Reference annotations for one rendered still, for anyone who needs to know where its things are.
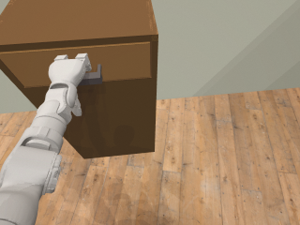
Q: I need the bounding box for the left robot hand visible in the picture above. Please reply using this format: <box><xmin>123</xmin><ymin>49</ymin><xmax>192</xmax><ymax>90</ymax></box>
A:
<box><xmin>48</xmin><ymin>53</ymin><xmax>92</xmax><ymax>116</ymax></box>

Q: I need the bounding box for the drawer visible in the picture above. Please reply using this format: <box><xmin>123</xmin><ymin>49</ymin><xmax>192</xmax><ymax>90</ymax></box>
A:
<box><xmin>0</xmin><ymin>41</ymin><xmax>151</xmax><ymax>87</ymax></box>

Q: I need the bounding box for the robot left upper arm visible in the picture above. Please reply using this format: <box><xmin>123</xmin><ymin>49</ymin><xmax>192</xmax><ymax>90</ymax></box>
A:
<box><xmin>0</xmin><ymin>145</ymin><xmax>62</xmax><ymax>225</ymax></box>

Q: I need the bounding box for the cabinet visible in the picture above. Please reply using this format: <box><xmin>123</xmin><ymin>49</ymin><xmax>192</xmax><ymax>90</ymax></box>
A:
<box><xmin>0</xmin><ymin>0</ymin><xmax>158</xmax><ymax>159</ymax></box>

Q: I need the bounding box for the left robot forearm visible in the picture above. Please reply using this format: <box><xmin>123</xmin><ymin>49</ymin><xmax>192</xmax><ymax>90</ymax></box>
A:
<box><xmin>0</xmin><ymin>80</ymin><xmax>77</xmax><ymax>188</ymax></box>

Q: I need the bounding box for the handle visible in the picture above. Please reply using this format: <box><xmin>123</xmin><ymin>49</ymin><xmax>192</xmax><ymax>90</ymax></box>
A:
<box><xmin>78</xmin><ymin>64</ymin><xmax>103</xmax><ymax>86</ymax></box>

